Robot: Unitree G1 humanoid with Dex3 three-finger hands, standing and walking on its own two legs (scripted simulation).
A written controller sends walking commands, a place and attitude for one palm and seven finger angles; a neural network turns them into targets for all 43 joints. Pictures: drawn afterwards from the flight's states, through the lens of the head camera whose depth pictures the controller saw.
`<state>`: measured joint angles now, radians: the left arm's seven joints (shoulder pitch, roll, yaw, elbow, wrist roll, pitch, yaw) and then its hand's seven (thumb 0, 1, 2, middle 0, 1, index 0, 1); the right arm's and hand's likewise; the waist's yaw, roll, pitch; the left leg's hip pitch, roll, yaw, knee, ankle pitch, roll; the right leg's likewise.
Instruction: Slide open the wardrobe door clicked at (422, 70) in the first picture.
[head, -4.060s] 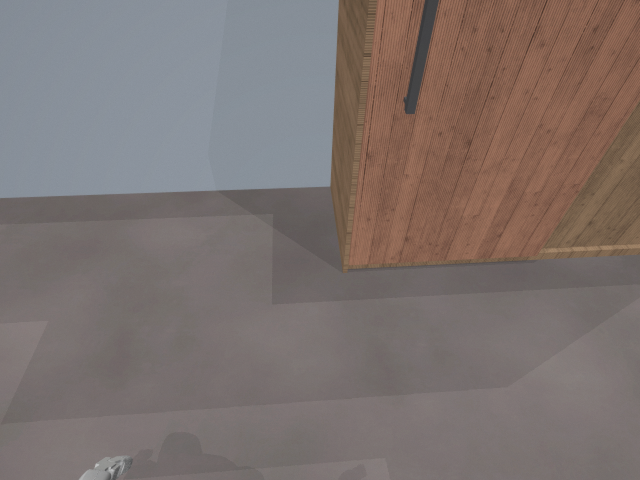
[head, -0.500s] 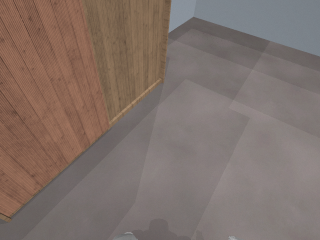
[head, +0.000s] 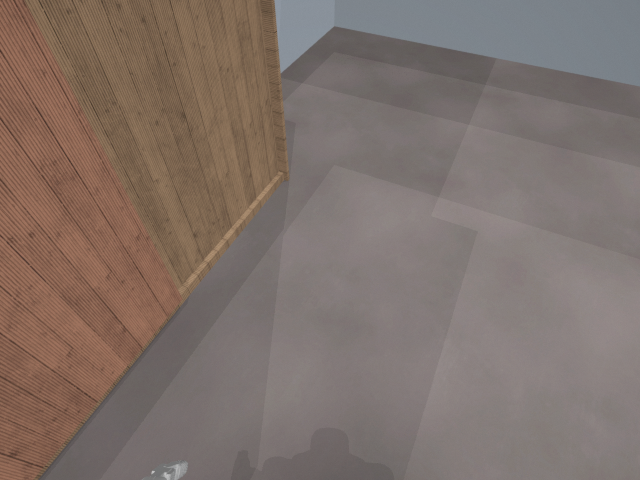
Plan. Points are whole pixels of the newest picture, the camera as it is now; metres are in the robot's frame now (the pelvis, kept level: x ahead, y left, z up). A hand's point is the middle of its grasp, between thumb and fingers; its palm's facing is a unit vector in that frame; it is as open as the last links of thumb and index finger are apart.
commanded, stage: turn to face it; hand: left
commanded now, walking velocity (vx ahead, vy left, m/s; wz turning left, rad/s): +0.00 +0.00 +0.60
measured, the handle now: out of the picture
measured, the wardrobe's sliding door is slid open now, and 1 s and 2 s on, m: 0.00 0.00 0.00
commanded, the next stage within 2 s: take the last steps up to it in 1.68 s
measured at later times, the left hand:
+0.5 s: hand out of the picture +0.01 +0.26 -0.19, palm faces +0.35 -0.91 -0.21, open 7.3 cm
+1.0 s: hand out of the picture +0.04 +0.25 -0.14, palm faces +0.56 -0.79 -0.26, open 7.4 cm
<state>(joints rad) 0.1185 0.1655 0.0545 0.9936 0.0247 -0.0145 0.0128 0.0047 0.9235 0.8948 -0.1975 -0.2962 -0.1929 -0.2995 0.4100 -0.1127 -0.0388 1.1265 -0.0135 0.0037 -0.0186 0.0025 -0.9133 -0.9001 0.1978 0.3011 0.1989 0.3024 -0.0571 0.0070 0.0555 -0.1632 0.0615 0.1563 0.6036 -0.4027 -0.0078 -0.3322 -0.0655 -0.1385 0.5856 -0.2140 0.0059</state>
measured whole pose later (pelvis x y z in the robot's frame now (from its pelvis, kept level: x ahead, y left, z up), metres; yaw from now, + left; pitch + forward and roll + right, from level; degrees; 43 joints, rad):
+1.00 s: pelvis +0.02 +0.01 +0.00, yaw +35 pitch +0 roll +0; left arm 0.09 0.21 0.06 0.86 0.00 0.04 0.02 0.01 0.91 0.89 -0.20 -0.30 -0.20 -0.30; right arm 0.23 -0.21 -0.08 0.94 -0.02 0.06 0.00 0.01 -0.90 -0.90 0.20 0.30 0.20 0.30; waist -0.05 0.03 0.06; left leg -0.36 -0.09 -0.12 0.52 -0.16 0.03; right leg -0.28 -0.02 0.00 0.61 -0.35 0.08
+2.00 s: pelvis -0.04 +0.01 +0.02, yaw +59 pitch -1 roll +0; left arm 0.15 0.20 0.04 0.97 0.02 0.04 -0.01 0.01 0.91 0.89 -0.20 -0.30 -0.19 -0.30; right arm 0.32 -0.18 -0.04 1.03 -0.03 0.01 -0.02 0.00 -0.91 -0.90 0.20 0.30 0.20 0.30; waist -0.04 0.00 0.03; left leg -0.15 -0.06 -0.01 0.41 -0.24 0.06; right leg -0.30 -0.05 -0.05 0.74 -0.44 0.06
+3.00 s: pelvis +0.03 +0.27 +0.01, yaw +62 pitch -3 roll +1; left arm 0.13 0.19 0.05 0.99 0.02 0.01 0.02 0.00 0.92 0.90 -0.20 -0.30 -0.19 -0.30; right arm 0.31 -0.14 -0.03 1.08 -0.02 -0.04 -0.04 -0.01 -0.92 -0.90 0.20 0.30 0.20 0.30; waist -0.02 -0.03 0.03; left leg -0.07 -0.02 0.19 0.38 -0.27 0.06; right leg -0.45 -0.10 -0.06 0.79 -0.22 0.04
